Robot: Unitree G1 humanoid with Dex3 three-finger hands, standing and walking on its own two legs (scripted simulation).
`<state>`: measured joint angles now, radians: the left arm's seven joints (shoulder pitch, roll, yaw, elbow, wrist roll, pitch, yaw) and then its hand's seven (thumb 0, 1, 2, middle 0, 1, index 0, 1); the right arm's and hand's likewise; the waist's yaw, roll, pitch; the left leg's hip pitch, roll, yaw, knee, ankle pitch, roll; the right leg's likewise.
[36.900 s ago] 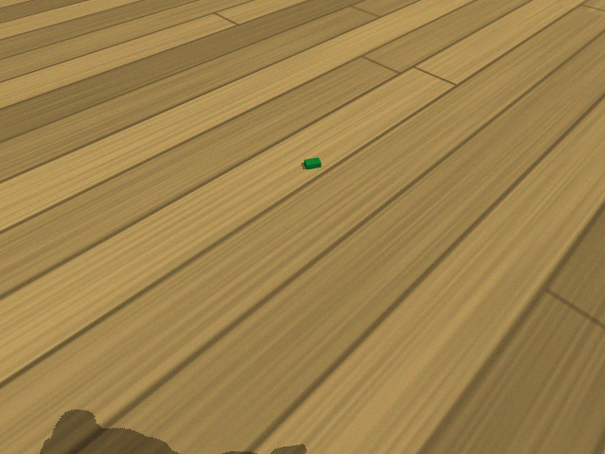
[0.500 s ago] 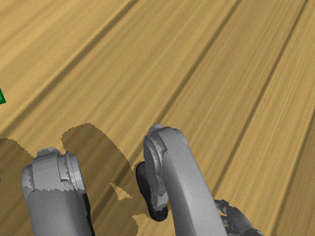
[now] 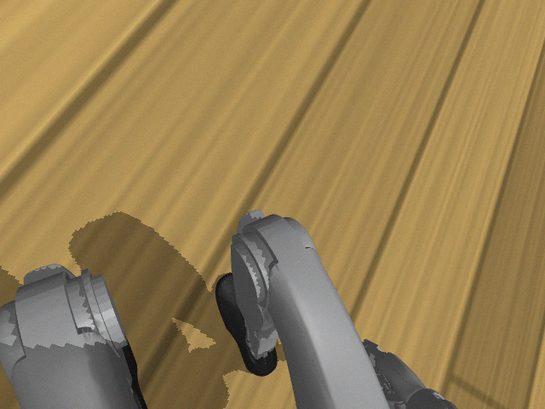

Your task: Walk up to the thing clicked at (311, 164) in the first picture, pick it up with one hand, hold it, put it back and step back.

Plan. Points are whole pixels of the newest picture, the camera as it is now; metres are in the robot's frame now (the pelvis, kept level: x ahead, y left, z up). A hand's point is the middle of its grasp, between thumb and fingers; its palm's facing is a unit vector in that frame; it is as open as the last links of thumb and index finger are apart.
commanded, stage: rest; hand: left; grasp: from above
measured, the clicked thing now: out of the picture +0.45 +0.33 -0.27
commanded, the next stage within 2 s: open in 0.94 s
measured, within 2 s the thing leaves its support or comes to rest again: rests again in 0.78 s
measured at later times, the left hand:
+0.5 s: hand out of the picture +0.45 +0.33 -0.24, palm faces -0.42 -0.19 -0.89, open 7.6 cm
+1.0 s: hand out of the picture +0.45 +0.33 -0.25, palm faces -0.41 -0.18 -0.89, open 7.5 cm
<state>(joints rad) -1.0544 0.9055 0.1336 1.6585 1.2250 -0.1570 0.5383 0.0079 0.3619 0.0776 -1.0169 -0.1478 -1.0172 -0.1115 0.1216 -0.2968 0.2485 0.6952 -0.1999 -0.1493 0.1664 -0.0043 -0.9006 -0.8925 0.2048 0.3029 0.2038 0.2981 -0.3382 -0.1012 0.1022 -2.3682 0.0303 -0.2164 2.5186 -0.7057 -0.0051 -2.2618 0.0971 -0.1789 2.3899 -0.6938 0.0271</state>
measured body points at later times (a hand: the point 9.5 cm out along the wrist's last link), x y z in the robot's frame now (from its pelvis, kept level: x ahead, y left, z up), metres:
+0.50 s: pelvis +0.00 +0.00 +0.00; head +0.27 +0.13 +0.33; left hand +0.46 +0.33 -0.19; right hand +0.06 -0.25 -0.07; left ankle +0.06 +0.13 -0.27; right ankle +0.10 -0.11 -0.27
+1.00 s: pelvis +0.00 +0.00 +0.00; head +0.28 +0.13 +0.32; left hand +0.47 +0.33 -0.20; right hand +0.05 -0.24 -0.06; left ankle +0.06 +0.13 -0.27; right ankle +0.10 -0.11 -0.27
